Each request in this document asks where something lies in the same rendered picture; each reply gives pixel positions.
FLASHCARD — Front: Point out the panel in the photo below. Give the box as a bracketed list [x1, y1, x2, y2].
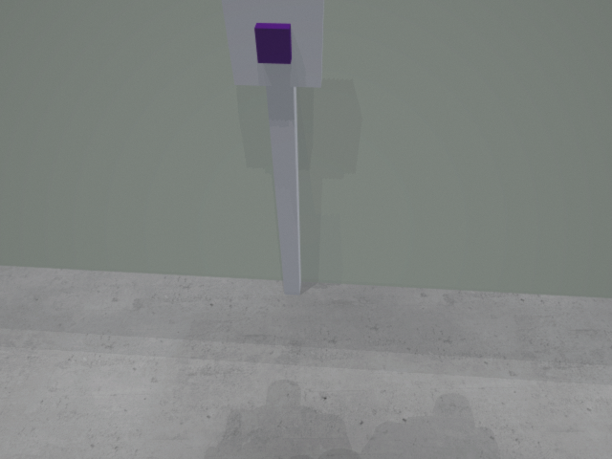
[222, 0, 324, 295]

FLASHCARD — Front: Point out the button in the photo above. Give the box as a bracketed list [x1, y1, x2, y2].
[254, 23, 292, 64]

